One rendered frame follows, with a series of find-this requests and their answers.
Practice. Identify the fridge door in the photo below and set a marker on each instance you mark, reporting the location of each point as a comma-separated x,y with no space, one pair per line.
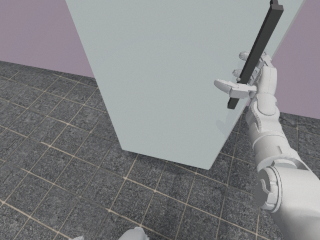
155,63

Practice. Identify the robot right hand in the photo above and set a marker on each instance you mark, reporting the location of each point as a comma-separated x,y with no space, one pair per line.
265,80

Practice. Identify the handle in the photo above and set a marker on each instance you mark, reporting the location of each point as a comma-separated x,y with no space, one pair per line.
272,17

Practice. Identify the robot left shin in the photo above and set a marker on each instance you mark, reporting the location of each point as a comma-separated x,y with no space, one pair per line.
139,228

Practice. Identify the left robot thigh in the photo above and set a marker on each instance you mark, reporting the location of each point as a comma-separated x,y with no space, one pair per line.
134,234

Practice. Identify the right robot upper arm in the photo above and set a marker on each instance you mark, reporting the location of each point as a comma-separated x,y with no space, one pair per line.
292,198

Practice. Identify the robot right forearm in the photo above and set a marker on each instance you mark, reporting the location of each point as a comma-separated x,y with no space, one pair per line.
268,141

